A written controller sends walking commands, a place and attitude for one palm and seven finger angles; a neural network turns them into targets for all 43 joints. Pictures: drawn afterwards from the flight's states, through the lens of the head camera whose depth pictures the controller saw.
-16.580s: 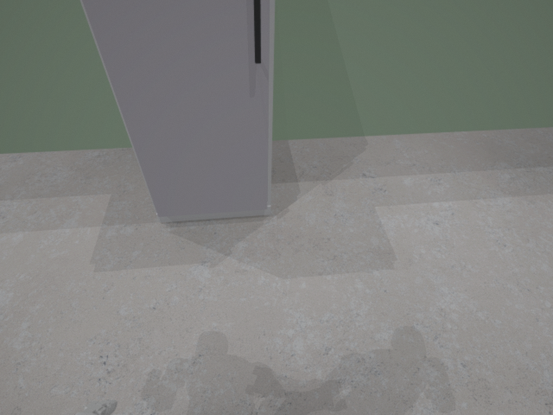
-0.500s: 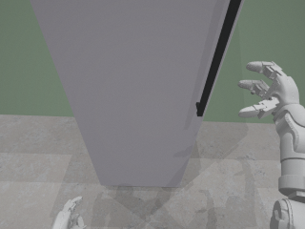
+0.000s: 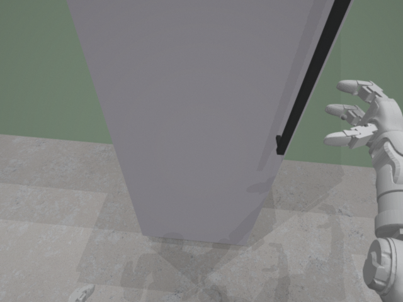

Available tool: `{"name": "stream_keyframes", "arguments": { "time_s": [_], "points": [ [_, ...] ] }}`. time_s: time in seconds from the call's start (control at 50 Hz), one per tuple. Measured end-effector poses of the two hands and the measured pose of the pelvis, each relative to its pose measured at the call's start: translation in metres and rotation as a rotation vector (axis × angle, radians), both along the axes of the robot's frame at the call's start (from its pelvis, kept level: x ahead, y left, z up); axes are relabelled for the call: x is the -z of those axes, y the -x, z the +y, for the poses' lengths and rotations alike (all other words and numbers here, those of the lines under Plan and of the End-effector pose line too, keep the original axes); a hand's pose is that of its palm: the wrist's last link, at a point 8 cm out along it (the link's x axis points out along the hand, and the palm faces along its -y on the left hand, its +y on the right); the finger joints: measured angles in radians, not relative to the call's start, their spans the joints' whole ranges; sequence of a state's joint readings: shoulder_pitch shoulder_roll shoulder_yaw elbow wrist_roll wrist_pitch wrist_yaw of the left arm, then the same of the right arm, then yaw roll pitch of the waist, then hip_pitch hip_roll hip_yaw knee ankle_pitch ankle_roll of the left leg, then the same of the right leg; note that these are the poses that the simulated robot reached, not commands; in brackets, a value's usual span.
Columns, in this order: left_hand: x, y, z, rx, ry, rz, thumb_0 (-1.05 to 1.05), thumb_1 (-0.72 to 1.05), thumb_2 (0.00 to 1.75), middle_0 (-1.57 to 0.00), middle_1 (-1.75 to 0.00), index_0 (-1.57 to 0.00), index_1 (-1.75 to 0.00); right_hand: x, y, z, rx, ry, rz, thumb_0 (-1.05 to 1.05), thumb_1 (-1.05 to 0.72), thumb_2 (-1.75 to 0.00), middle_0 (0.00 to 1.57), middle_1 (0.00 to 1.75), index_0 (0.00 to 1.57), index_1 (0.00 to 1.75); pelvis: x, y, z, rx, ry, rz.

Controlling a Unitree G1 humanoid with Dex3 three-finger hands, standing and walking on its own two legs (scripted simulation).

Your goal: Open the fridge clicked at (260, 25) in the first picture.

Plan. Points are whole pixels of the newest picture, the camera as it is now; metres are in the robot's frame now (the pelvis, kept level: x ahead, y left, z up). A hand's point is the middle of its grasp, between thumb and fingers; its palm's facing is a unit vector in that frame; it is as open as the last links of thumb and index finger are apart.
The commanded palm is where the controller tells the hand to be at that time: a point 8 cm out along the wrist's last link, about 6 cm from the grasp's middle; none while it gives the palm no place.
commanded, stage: move the hooked fingers beside the handle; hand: right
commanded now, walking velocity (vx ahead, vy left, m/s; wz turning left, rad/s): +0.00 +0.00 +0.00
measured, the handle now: (311, 63) +0.50 -0.14 +0.26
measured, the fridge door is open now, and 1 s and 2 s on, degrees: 0 0 0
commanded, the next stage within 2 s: feel for the door with the fingertips in 1.96 s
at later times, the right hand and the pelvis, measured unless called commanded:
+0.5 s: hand (348, 117) +0.42 -0.21 +0.20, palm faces -0.01 +1.00 +0.02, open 14.0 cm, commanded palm +0.41 -0.26 +0.20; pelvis -0.01 -0.01 +0.00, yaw -1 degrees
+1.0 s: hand (337, 116) +0.43 -0.20 +0.19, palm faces +0.01 +1.00 +0.01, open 14.0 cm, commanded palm +0.40 -0.25 +0.19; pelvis +0.00 -0.01 +0.00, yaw +0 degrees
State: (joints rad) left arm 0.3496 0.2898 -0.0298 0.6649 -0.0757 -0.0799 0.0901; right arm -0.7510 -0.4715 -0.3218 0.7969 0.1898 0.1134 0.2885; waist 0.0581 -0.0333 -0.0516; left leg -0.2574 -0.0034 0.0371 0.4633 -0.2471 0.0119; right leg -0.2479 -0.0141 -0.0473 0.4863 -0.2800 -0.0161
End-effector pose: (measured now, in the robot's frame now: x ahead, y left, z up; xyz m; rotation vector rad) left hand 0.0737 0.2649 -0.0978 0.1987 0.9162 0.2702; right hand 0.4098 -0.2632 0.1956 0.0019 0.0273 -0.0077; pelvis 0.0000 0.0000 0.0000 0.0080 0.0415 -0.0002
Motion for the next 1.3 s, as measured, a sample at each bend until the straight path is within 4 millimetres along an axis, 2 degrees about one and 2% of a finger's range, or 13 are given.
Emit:
{"name": "stream_keyframes", "arguments": {
  "time_s": [0.08, 0.22, 0.36, 0.42, 0.56, 0.7, 0.82, 0.9, 1.0, 1.08, 1.2, 1.3],
  "points": [
    [-0.001, 0.001, -0.001, 0.002, -0.004, 0.007, 0.01, 0.91, 0.90, -0.21, -0.30, -0.20, -0.30, 0.005, 0.007, 0.000, -0.005, 0.000, -0.027, -0.01, 0.50, -0.30, 0.30, 1.20, 0.30, 1.20, 0.000, 0.000, -0.001, -0.001, 0.000, -0.006],
    [-0.006, -0.016, -0.008, 0.034, -0.003, -0.040, 0.01, 0.91, 0.90, -0.21, -0.30, -0.20, -0.30, -0.010, 0.011, 0.001, -0.007, -0.017, -0.081, -0.01, 0.50, -0.30, 0.30, 1.20, 0.30, 1.20, 0.000, 0.002, -0.002, 0.007, -0.002, -0.017],
    [-0.009, -0.029, -0.015, 0.058, 0.004, -0.080, 0.01, 0.91, 0.90, -0.21, -0.30, -0.20, -0.30, 0.003, 0.009, -0.006, 0.010, 0.001, 0.016, -0.01, 0.50, -0.30, 0.30, 1.20, 0.30, 1.20, 0.000, 0.007, -0.005, 0.012, -0.003, -0.002],
    [-0.009, -0.029, -0.017, 0.066, 0.000, -0.075, 0.01, 0.91, 0.90, -0.21, -0.30, -0.20, -0.30, 0.004, 0.009, -0.005, 0.000, -0.008, -0.016, -0.01, 0.50, -0.30, 0.30, 1.20, 0.30, 1.20, 0.000, 0.007, -0.006, 0.011, -0.003, -0.002],
    [-0.009, -0.025, -0.019, 0.064, -0.004, -0.059, 0.01, 0.91, 0.90, -0.21, -0.30, -0.20, -0.30, -0.008, 0.003, -0.002, -0.011, -0.020, -0.067, -0.01, 0.50, -0.30, 0.30, 1.20, 0.30, 1.20, 0.001, 0.005, -0.007, 0.013, -0.006, -0.003],
    [-0.004, -0.013, -0.019, 0.043, 0.001, -0.022, 0.01, 0.91, 0.90, -0.21, -0.30, -0.20, -0.30, 0.006, -0.005, -0.004, -0.003, -0.008, 0.012, -0.01, 0.50, -0.30, 0.30, 1.20, 0.30, 1.20, 0.001, 0.004, -0.011, 0.009, -0.006, 0.013],
    [-0.001, -0.006, -0.019, 0.036, 0.005, 0.000, 0.01, 0.91, 0.90, -0.21, -0.30, -0.20, -0.30, -0.003, -0.002, 0.010, -0.037, -0.009, -0.084, -0.01, 0.50, -0.30, 0.30, 1.20, 0.30, 1.20, 0.000, 0.000, -0.012, 0.003, -0.005, 0.006],
    [-0.001, -0.009, -0.020, 0.033, 0.014, -0.008, 0.01, 0.91, 0.90, -0.21, -0.30, -0.20, -0.30, -0.010, -0.004, 0.016, -0.036, -0.025, -0.082, -0.01, 0.50, -0.30, 0.30, 1.20, 0.30, 1.20, 0.000, -0.002, -0.010, 0.001, -0.004, 0.000],
    [-0.002, -0.016, -0.020, 0.034, 0.029, -0.027, 0.01, 0.91, 0.90, -0.21, -0.30, -0.20, -0.30, 0.002, -0.003, 0.012, 0.003, -0.006, 0.005, -0.01, 0.50, -0.30, 0.30, 1.20, 0.30, 1.20, 0.000, -0.001, -0.008, -0.002, -0.002, 0.003],
    [-0.003, -0.022, -0.019, 0.046, 0.026, -0.036, 0.01, 0.91, 0.90, -0.21, -0.30, -0.20, -0.30, 0.007, 0.006, 0.010, 0.011, 0.001, -0.011, -0.01, 0.50, -0.30, 0.30, 1.20, 0.30, 1.20, 0.000, 0.001, -0.006, 0.000, -0.001, -0.003],
    [-0.008, -0.033, -0.015, 0.069, 0.004, -0.056, 0.01, 0.91, 0.90, -0.21, -0.30, -0.20, -0.30, -0.009, 0.010, 0.011, 0.007, -0.001, -0.077, -0.01, 0.50, -0.30, 0.30, 1.20, 0.30, 1.20, 0.000, 0.002, 0.000, 0.015, -0.003, -0.015],
    [-0.007, -0.038, -0.011, 0.081, 0.002, -0.065, 0.01, 0.91, 0.90, -0.21, -0.30, -0.20, -0.30, -0.011, 0.002, 0.018, -0.007, 0.012, -0.013, -0.01, 0.50, -0.30, 0.30, 1.20, 0.30, 1.20, 0.000, 0.005, 0.001, 0.028, -0.003, -0.005]
  ]
}}
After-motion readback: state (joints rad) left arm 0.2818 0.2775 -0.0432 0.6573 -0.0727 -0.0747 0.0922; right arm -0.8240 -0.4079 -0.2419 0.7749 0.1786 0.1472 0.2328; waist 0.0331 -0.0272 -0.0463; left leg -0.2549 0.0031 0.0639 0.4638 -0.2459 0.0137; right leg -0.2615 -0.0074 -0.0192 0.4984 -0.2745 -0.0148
